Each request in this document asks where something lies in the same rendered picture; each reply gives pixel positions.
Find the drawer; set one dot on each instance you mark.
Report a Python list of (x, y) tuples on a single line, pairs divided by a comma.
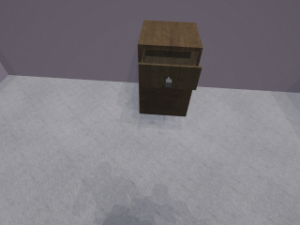
[(157, 65)]

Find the handle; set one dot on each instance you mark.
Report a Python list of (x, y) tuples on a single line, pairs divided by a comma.
[(168, 82)]

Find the cabinet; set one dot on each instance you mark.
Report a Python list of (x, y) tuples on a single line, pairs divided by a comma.
[(171, 36)]

